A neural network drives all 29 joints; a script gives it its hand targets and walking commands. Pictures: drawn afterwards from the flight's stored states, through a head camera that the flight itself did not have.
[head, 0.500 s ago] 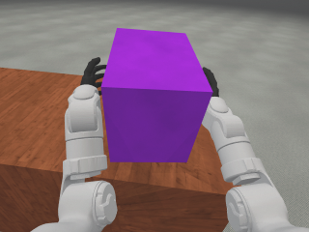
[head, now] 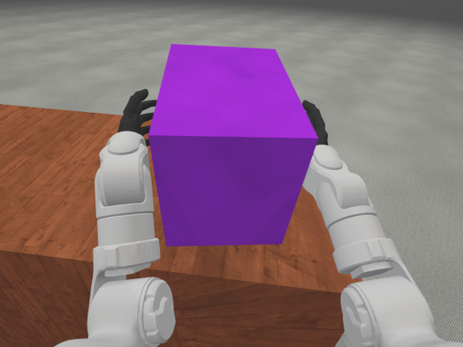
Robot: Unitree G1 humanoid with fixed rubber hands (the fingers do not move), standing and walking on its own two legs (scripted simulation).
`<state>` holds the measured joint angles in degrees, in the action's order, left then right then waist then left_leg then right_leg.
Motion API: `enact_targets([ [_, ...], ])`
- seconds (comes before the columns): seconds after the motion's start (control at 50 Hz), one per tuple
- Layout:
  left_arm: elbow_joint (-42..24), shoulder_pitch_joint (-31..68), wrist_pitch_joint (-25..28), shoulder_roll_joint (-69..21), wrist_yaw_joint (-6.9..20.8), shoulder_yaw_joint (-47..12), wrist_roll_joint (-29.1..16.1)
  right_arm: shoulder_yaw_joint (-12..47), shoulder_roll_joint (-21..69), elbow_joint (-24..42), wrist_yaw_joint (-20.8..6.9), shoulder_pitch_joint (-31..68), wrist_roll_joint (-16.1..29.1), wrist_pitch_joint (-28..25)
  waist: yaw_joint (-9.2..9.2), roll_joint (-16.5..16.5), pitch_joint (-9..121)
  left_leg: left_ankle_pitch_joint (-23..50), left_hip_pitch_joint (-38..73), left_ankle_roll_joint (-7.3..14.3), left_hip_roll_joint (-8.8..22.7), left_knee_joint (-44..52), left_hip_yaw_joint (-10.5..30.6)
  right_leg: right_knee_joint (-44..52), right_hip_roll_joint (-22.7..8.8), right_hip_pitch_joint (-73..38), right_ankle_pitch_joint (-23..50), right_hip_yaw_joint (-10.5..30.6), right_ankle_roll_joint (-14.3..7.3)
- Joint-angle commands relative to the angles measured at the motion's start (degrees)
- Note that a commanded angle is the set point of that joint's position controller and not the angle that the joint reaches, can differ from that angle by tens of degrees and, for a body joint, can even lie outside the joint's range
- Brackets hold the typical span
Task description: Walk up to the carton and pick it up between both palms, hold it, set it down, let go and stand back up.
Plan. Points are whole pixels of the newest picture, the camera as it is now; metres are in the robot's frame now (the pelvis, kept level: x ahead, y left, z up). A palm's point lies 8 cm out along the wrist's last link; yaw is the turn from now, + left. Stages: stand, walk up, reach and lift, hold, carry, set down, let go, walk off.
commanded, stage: hold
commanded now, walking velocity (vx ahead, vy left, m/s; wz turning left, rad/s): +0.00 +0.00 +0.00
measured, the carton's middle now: (224, 140) +0.41 +0.01 +0.21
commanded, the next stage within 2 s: none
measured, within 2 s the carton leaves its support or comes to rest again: neither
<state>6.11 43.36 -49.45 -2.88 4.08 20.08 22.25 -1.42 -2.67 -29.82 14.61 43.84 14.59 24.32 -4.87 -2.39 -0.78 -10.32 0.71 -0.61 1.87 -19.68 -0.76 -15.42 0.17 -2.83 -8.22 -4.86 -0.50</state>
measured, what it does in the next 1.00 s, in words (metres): stands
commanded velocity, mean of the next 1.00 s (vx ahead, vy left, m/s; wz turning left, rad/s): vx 0.00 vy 0.00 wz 0.00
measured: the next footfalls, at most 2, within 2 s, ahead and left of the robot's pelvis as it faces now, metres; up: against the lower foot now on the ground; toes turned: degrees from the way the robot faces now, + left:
none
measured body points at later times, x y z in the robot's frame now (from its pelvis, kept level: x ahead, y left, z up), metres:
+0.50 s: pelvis +0.00 +0.00 +0.00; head -0.07 +0.02 +0.44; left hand +0.37 +0.15 +0.25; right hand +0.38 -0.14 +0.23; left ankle +0.02 +0.12 -0.75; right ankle +0.02 -0.11 -0.75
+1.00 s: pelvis +0.00 +0.00 +0.00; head -0.07 +0.02 +0.44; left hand +0.37 +0.15 +0.25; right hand +0.38 -0.14 +0.23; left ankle +0.02 +0.12 -0.75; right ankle +0.02 -0.11 -0.75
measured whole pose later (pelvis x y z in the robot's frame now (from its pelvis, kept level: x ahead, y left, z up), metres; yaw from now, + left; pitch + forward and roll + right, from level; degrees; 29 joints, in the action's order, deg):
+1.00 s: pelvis +0.00 +0.00 +0.00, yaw +0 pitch -10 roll -1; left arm 7.5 44.3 -49.1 -2.5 4.2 20.4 22.2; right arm -1.9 -2.5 -30.9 14.6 44.7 14.3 24.4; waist -4.9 -2.5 -0.4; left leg -10.1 0.4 -0.7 1.9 -19.5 -0.5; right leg -15.4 0.2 -2.6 -8.2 -5.0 -0.6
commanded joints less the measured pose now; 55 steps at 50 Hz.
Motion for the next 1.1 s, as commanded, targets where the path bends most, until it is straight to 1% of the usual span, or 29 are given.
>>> enact_targets([
  [0.0, -0.6, 34.8, 3.2, -30.1, 6.9, -26.5, -9.6, 19.8, 33.6, 17.3, -5.7, 51.5, 4.9, -3.6, -0.14, 3.4, 18.8, 12.4, 1.6, -0.1, -3.9, 2.1, -2.1, 0.6, 3.9, -5.9, 6.5, -0.1, 2.4],
  [0.1, 0.7, 35.2, 3.3, -29.8, 7.1, -25.7, -9.4, 19.2, 33.9, 16.3, -5.7, 51.9, 4.5, -3.6, -0.21, 3.1, 18.8, 10.9, 1.0, 0.2, -4.1, 2.4, -2.2, 0.7, 3.7, -6.0, 6.5, 0.1, 2.6],
  [0.24, 1.4, 35.6, 3.5, -29.6, 7.4, -25.1, -9.3, 19.2, 34.3, 16.0, -5.4, 52.3, 4.7, -3.6, -0.27, 3.0, 19.2, 11.0, 1.0, 0.3, -4.4, 2.1, -2.2, 0.6, 3.5, -6.4, 7.8, 0.0, 3.0],
  [0.76, 0.1, 35.3, 3.4, -30.2, 7.1, -26.2, -9.7, 19.6, 33.8, 16.7, -5.4, 51.8, 5.4, -3.4, -0.50, 3.7, 19.3, 13.2, 1.7, -0.3, -4.1, 1.7, -1.9, 0.4, 3.9, -6.2, 7.9, -0.1, 2.7],
  [1.08, 0.1, 35.2, 3.3, -29.9, 7.2, -25.9, -9.5, 19.8, 34.0, 16.9, -5.4, 51.9, 5.3, -3.4, -0.32, 3.4, 19.2, 12.8, 1.7, -0.1, -4.2, 1.8, -2.0, 0.5, 3.7, -6.3, 8.2, 0.0, 2.8],
])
